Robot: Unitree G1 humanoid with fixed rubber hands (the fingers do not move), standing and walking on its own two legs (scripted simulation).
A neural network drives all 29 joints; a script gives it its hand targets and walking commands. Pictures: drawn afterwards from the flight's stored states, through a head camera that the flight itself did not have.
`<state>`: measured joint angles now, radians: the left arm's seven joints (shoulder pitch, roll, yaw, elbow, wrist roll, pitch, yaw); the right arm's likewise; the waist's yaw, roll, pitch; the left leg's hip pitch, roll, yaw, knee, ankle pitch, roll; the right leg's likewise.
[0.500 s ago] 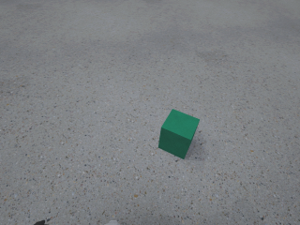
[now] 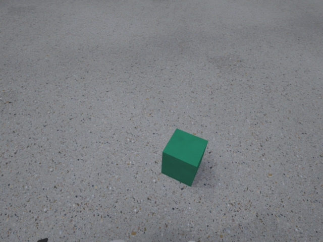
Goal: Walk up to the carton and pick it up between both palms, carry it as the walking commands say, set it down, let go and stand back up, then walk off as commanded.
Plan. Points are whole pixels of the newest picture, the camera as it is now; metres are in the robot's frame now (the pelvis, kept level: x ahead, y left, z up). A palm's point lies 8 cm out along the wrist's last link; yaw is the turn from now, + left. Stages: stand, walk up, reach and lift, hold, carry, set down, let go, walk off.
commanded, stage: walk up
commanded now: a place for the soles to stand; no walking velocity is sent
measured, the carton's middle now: (183, 157) +0.74 -0.12 -0.60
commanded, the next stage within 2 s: none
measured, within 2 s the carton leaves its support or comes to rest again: neither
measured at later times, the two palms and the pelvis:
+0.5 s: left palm (63, 215) +0.23 +0.28 -0.10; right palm out of the picture +0.15 -0.39 -0.07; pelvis +0.11 -0.03 -0.01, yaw -2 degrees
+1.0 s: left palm (77, 208) +0.25 +0.25 -0.10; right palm out of the picture +0.20 -0.41 -0.08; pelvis +0.15 -0.06 -0.01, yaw -1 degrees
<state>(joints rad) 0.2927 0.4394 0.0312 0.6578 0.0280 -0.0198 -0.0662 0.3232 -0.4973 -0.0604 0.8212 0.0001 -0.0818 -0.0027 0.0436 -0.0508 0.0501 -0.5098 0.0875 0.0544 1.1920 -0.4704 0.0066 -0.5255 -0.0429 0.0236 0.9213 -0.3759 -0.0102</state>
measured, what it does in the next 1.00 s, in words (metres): walks ahead: left foot, then right foot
